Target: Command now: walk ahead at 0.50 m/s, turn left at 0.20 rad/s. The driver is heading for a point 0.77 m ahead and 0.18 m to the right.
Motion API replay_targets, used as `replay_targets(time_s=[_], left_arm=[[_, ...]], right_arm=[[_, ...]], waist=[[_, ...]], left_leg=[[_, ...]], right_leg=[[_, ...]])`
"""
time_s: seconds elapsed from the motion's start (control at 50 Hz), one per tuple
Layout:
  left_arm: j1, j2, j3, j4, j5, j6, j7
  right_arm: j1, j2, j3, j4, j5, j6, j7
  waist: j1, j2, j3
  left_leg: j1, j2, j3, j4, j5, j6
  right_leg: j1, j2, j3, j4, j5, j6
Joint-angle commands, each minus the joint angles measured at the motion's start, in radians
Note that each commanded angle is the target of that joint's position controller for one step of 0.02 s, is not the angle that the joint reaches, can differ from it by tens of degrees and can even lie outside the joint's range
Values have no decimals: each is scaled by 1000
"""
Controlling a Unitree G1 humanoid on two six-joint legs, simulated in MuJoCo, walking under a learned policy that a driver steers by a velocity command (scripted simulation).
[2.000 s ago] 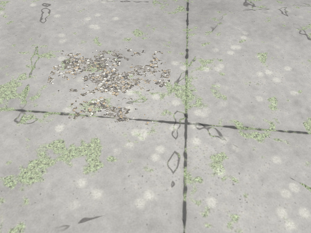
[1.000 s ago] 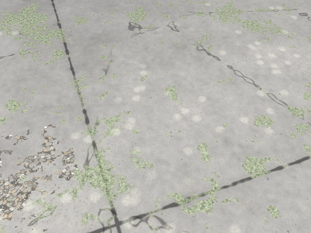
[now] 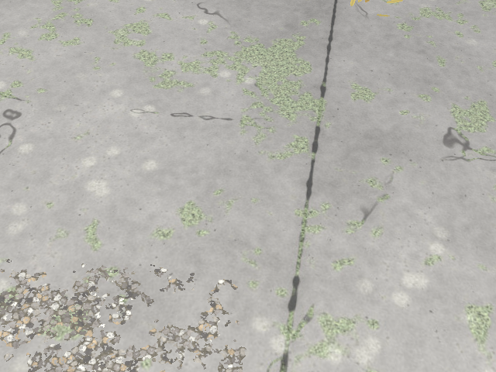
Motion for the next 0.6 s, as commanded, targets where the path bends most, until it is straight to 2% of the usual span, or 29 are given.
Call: replay_targets(time_s=[0.02,0.14,0.2,0.24,0.28,0.3,0.32,0.34,0.36,0.38,0.4,0.42,0.44,0.46,0.48,0.52,0.56,0.6], left_arm=[[31,71,21,-31,2,13,-8],[-162,57,14,-83,-5,6,-12],[-246,52,8,-111,-7,-1,-16],[-274,55,7,-126,-8,-7,-18],[-239,64,9,-121,-10,-14,-14],[-179,75,15,-102,-11,-17,-7],[-73,95,25,-69,-12,-22,4],[92,116,37,-17,-4,-32,16],[266,194,57,15,21,-38,32],[280,288,81,26,25,-34,26],[196,209,66,18,-17,-26,14],[92,153,50,5,-26,-26,11],[48,105,38,6,-20,-31,7],[38,87,30,16,-21,-38,9],[35,68,23,32,-23,-43,12],[76,78,25,59,-27,-60,10],[110,98,30,83,-34,-67,9],[147,97,30,104,-37,-64,9]], right_arm=[[50,-133,-30,-27,6,-29,-2],[145,-127,-22,19,5,-35,-8],[191,-126,-17,47,-4,-35,-15],[205,-135,-16,63,-10,-33,-23],[180,-150,-17,71,-13,-33,-30],[161,-161,-18,72,-16,-35,-32],[149,-172,-20,76,-20,-34,-32],[134,-172,-18,77,-15,-32,-30],[140,-134,-4,47,-7,-37,-28],[270,-42,9,41,25,-36,-19],[188,-134,-9,49,-10,-32,-25],[122,-128,-11,31,-8,-35,-18],[87,-111,-5,25,-8,-36,-13],[78,-99,-4,26,-15,-27,-9],[99,-87,1,32,-25,-13,-2],[100,-67,5,37,-31,3,9],[29,-62,7,15,-34,10,15],[-71,-62,10,-18,-35,11,16]], waist=[[6,69,-16],[-51,83,24],[-76,86,46],[-75,89,57],[-42,96,49],[-13,107,17],[33,109,-43],[109,81,-136],[164,-13,-266],[85,-256,-357],[75,-65,-266],[36,-22,-124],[19,15,-65],[-2,-3,-34],[-26,-31,-31],[-35,-35,-36],[-32,-30,-7],[-13,-23,25]], left_leg=[[59,268,-206,-198,343,100],[176,266,-171,-206,375,69],[240,282,-162,-189,433,70],[282,303,-163,-168,491,70],[297,316,-148,-114,651,56],[295,312,-136,-49,802,41],[292,298,-122,78,919,28],[220,260,-87,274,872,10],[24,206,-54,570,536,-5],[-328,-8,-26,924,-289,-48],[-414,45,-150,984,-292,-27],[-429,96,-139,950,-199,-26],[-406,132,-123,897,-147,-30],[-375,158,-111,850,-128,-38],[-327,174,-101,814,-113,-51],[-314,182,-76,784,-91,-70],[-377,209,-50,723,-39,-92],[-447,226,-31,629,30,-120]], right_leg=[[-79,-12,-10,-72,109,11],[-158,15,-26,-311,270,9],[-154,44,-48,-410,278,-14],[-131,63,-53,-465,243,-38],[-41,96,-65,-514,175,-73],[56,129,-77,-532,134,-91],[186,166,-89,-555,102,-112],[403,161,-79,-616,150,-141],[666,-52,149,-626,58,-193],[882,-312,660,-738,36,-340],[781,-260,685,-799,-15,-308],[630,-230,505,-817,0,-283],[529,-183,400,-853,91,-258],[465,-137,313,-874,157,-230],[412,-103,249,-899,199,-209],[391,-85,195,-926,284,-215],[388,-71,165,-962,285,-226],[405,-54,156,-983,295,-232]])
